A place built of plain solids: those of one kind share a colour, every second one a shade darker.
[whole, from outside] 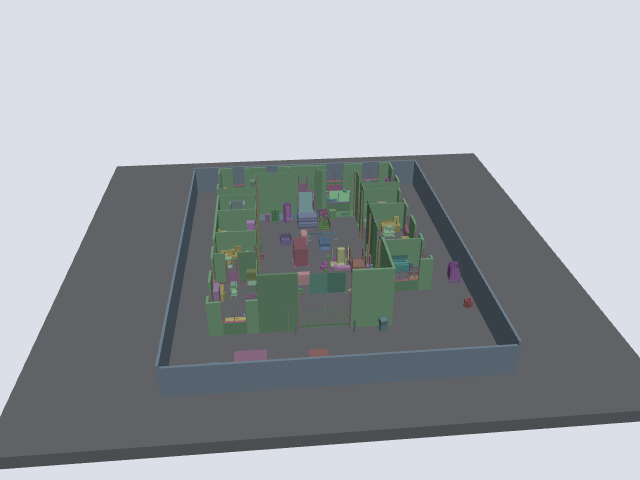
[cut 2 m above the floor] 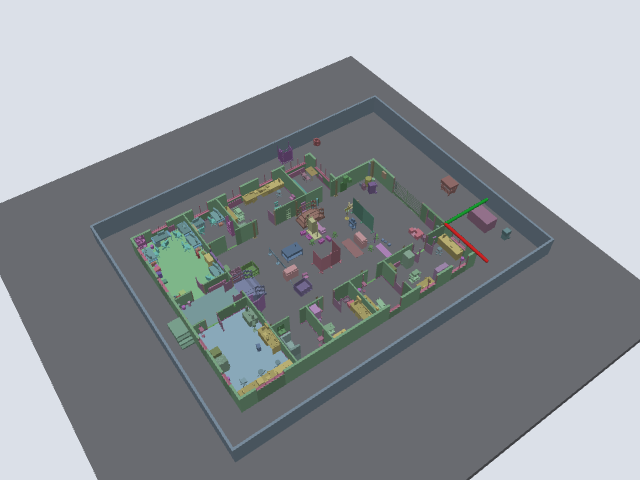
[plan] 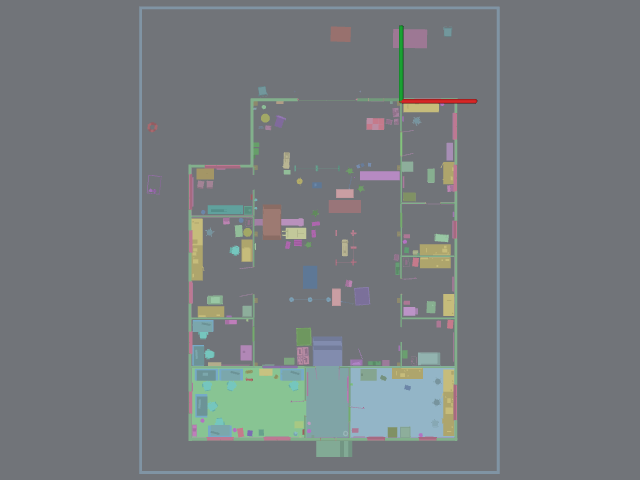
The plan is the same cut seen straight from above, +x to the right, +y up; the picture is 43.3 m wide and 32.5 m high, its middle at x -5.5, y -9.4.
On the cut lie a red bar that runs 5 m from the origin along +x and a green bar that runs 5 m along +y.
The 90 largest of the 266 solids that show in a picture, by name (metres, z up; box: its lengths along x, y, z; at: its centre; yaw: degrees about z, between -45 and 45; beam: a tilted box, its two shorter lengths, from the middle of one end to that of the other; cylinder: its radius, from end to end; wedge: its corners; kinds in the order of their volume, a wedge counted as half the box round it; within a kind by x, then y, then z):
{
 "yard_bound_1": {"box": [0.2, 31.66, 2.93], "at": [-17.64, -9.41, 1.41]},
 "yard_bound_2": {"box": [24.41, 0.2, 2.96], "at": [-5.54, -25.14, 1.43]},
 "yard_bound_3": {"box": [24.41, 0.2, 2.55], "at": [-5.54, 6.32, 1.23]},
 "yard_bound_4": {"box": [0.2, 31.66, 2.78], "at": [6.57, -9.41, 1.34]},
 "wall_1": {"box": [0.2, 1.86, 3.73], "at": [-14.3, -22.07, 1.81]},
 "wall_2": {"box": [0.2, 1.51, 1.63], "at": [-14.3, -20.4, 0.77]},
 "wall_3": {"box": [0.2, 1.66, 3.73], "at": [-14.3, -18.82, 1.81]},
 "wall_4": {"box": [0.2, 0.91, 3.05], "at": [-14.3, -17.55, 1.48]},
 "wall_5": {"box": [0.2, 0.91, 3.05], "at": [-14.3, -15.15, 1.48]},
 "wall_6": {"box": [0.2, 1.01, 3.05], "at": [-14.3, -14.2, 1.48]},
 "wall_7": {"box": [0.2, 1.96, 3.05], "at": [-14.3, -11.22, 1.48]},
 "wall_8": {"box": [0.2, 0.96, 3.05], "at": [-14.3, -8.28, 1.48]},
 "wall_9": {"box": [0.2, 2.41, 1.15], "at": [-14.3, -6.15, 0.53]},
 "wall_10": {"box": [0.2, 0.66, 3.05], "at": [-14.3, -4.62, 1.48]},
 "wall_11": {"box": [1.11, 0.2, 3.05], "at": [-13.85, -4.4, 1.48]},
 "wall_12": {"box": [1.26, 0.2, 3.73], "at": [-13.78, -22.9, 1.81]},
 "wall_13": {"box": [1.81, 0.2, 1.83], "at": [-12.25, -22.9, 0.86]},
 "wall_14": {"box": [4.2, 0.06, 3.05], "at": [-12.1, -17.97, 1.48]},
 "wall_15": {"box": [4.2, 0.06, 3.05], "at": [-12.1, -14.73, 1.48]},
 "wall_16": {"box": [4.2, 0.06, 3.05], "at": [-12.1, -14.67, 1.48]},
 "wall_17": {"box": [4.2, 0.06, 3.05], "at": [-12.1, -7.83, 1.48]},
 "wall_18": {"box": [4.2, 0.06, 3.05], "at": [-12.1, -7.77, 1.48]},
 "wall_19": {"box": [2.41, 0.2, 1.05], "at": [-12.1, -4.4, 0.47]},
 "wall_20": {"box": [4.26, 0.06, 3.73], "at": [-12.07, -18.03, 1.81]},
 "wall_21": {"box": [0.91, 0.2, 3.05], "at": [-10.45, -4.4, 1.48]},
 "wall_22": {"box": [2.06, 0.2, 3.73], "at": [-10.32, -22.9, 1.81]},
 "wall_23": {"box": [0.2, 4.7, 5.25], "at": [-10.1, -2.15, 2.58]},
 "wall_24": {"box": [0.06, 3.4, 3.05], "at": [-10.03, -9.5, 1.48]},
 "wall_25": {"box": [0.06, 1.75, 5.25], "at": [-9.97, -17.12, 2.58]},
 "wall_26": {"box": [0.06, 1.67, 5.25], "at": [-9.97, -13.93, 2.58]},
 "wall_27": {"box": [0.06, 3.46, 5.25], "at": [-9.97, -9.47, 2.58]},
 "wall_28": {"box": [0.06, 1.86, 5.25], "at": [-9.97, -6.93, 2.58]},
 "wall_29": {"box": [3.21, 0.2, 5.25], "at": [-8.6, 0.1, 2.58]},
 "wall_30": {"box": [1.81, 0.2, 1.83], "at": [-8.4, -22.9, 0.86]},
 "wall_31": {"box": [1.01, 0.2, 3.73], "at": [-7.0, -22.9, 1.81]},
 "wall_32": {"box": [0.06, 2.25, 3.73], "at": [-6.47, -19.13, 1.81]},
 "wall_33": {"box": [3.0, 0.2, 3.73], "at": [-5.0, -22.9, 1.81]},
 "wall_34": {"box": [0.06, 2.65, 3.73], "at": [-3.47, -19.33, 1.81]},
 "wall_35": {"box": [1.21, 0.2, 3.73], "at": [-2.9, -22.9, 1.81]},
 "wall_36": {"box": [3.56, 0.06, 5.25], "at": [-1.78, -17.97, 2.58]},
 "wall_37": {"box": [3.56, 0.06, 3.73], "at": [-1.72, -18.03, 1.81]},
 "wall_38": {"box": [1.21, 0.2, 1.73], "at": [-1.7, -22.9, 0.81]},
 "wall_39": {"box": [3.01, 0.2, 5.25], "at": [-1.5, 0.1, 2.58]},
 "wall_40": {"box": [0.06, 3.21, 5.25], "at": [-0.03, -5.35, 2.58]},
 "wall_41": {"box": [0.06, 3.15, 3.05], "at": [0.03, -5.32, 1.48]},
 "wall_42": {"box": [0.06, 2.06, 3.05], "at": [0.03, -1.03, 1.48]},
 "wall_43": {"box": [2.31, 0.2, 3.73], "at": [0.05, -22.9, 1.81]},
 "wall_44": {"box": [0.91, 0.2, 3.05], "at": [0.45, 0.1, 1.48]},
 "wall_45": {"box": [3.66, 0.06, 3.73], "at": [1.77, -18.03, 1.81]},
 "wall_46": {"box": [1.21, 0.2, 1.73], "at": [1.8, -22.9, 0.81]},
 "wall_47": {"box": [3.6, 0.06, 3.05], "at": [1.8, -17.97, 1.48]},
 "wall_48": {"box": [3.6, 0.06, 3.05], "at": [1.8, -14.73, 1.48]},
 "wall_49": {"box": [3.6, 0.06, 3.05], "at": [1.8, -14.67, 1.48]},
 "wall_50": {"box": [3.6, 0.06, 3.05], "at": [1.8, -10.53, 1.48]},
 "wall_51": {"box": [3.6, 0.06, 3.05], "at": [1.8, -10.47, 1.48]},
 "wall_52": {"box": [1.81, 0.2, 1.15], "at": [1.8, 0.1, 0.53]},
 "wall_53": {"box": [1.41, 0.2, 3.73], "at": [3.1, -22.9, 1.81]},
 "wall_54": {"box": [1.11, 0.2, 3.05], "at": [3.25, 0.1, 1.48]},
 "wall_55": {"box": [0.2, 1.41, 3.73], "at": [3.7, -22.3, 1.81]},
 "wall_56": {"box": [0.2, 2.41, 1.73], "at": [3.7, -20.4, 0.81]},
 "wall_57": {"box": [0.2, 1.21, 3.73], "at": [3.7, -18.6, 1.81]},
 "wall_58": {"box": [0.2, 3.3, 3.05], "at": [3.7, -16.35, 1.48]},
 "wall_59": {"box": [0.2, 4.2, 3.05], "at": [3.7, -12.6, 1.48]},
 "wall_60": {"box": [0.2, 1.21, 3.05], "at": [3.7, -9.9, 1.48]},
 "wall_61": {"box": [0.2, 1.21, 3.05], "at": [3.7, -7.5, 1.48]},
 "wall_62": {"box": [0.2, 0.81, 3.05], "at": [3.7, -6.5, 1.48]},
 "wall_63": {"box": [0.2, 1.71, 3.05], "at": [3.7, -3.45, 1.48]},
 "wall_64": {"box": [0.2, 1.01, 3.05], "at": [3.7, -0.3, 1.48]},
 "raised_floor_office_1": {"box": [7.83, 4.93, 0.73], "at": [-10.35, -20.4, 0.32]},
 "raised_floor_lab_1": {"box": [7.23, 4.93, 0.73], "at": [0.05, -20.4, 0.32]},
 "raised_floor_lobby_1": {"box": [3.13, 4.93, 0.73], "at": [-5.0, -20.4, 0.32]},
 "beyond_pallets_1": {"box": [2.31, 1.28, 1.21], "at": [0.6, 4.23, 0.59], "yaw": -0.6},
 "lab_fridge_1": {"box": [0.6, 0.7, 1.55], "at": [-10.42, -14.22, 0.73]},
 "lab_fridge_2": {"box": [0.58, 0.68, 1.74], "at": [0.28, -22.44, 1.5]},
 "lab_fridge_3": {"box": [0.66, 0.76, 1.8], "at": [0.28, -22.44, 1.53]},
 "lab_fridge_4": {"box": [0.76, 0.66, 1.55], "at": [0.42, -4.43, 0.73]},
 "test_desk_1": {"box": [0.6, 1.2, 0.86], "at": [-4.39, -13.28, 0.38]},
 "test_desk_2": {"box": [0.52, 1.08, 1.05], "at": [-4.39, -13.28, 0.48]},
 "test_desk_3": {"box": [1.2, 0.6, 0.86], "at": [-3.81, -6.26, 0.38]},
 "test_desk_4": {"box": [1.08, 0.52, 1.05], "at": [-3.81, -6.26, 0.48]},
 "door_landing_1": {"box": [2.0, 1.1, 0.73], "at": [-5.0, -17.39, 0.32]},
 "yard_step_1": {"box": [1.6, 1.1, 0.67], "at": [-4.95, -23.55, 0.33]},
 "tall_cupboard_1": {"box": [0.45, 1.2, 1.85], "at": [3.29, -3.42, 1.02]},
 "kitchenette_1": {"box": [2.4, 0.6, 0.68], "at": [-11.91, -7.36, 0.44]},
 "instrument_rack_1": {"box": [0.8, 0.6, 1.79], "at": [0.56, -14.23, 1.0]},
 "stile_1": {"box": [1.25, 1.2, 0.56], "at": [-8.75, -8.2, 0.23]},
 "test_machine_1": {"box": [1.1, 0.8, 0.75], "at": [-2.21, -18.54, 1.0]},
 "plan_chest_small_1": {"box": [0.64, 0.92, 0.97], "at": [-10.5, -17.05, 0.43]},
 "beyond_waste_container_1": {"box": [1.36, 1.02, 0.34], "at": [-4.1, 4.53, 1.12], "yaw": -1.9},
 "surface_table_1": {"box": [0.96, 1.56, 0.26], "at": [-6.17, -11.93, 0.75]}
}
